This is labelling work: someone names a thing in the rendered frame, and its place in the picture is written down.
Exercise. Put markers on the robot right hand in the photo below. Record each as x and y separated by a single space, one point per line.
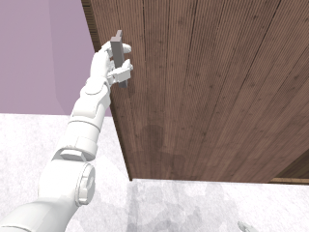
244 227

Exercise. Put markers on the wardrobe door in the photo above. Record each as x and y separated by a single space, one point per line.
219 89
298 169

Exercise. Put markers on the handle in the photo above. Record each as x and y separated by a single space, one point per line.
118 54

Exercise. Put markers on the left robot forearm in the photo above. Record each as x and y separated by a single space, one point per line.
79 142

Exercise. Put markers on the robot left hand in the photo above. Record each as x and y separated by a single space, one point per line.
101 65

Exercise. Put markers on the left robot upper arm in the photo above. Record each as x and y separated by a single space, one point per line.
65 186

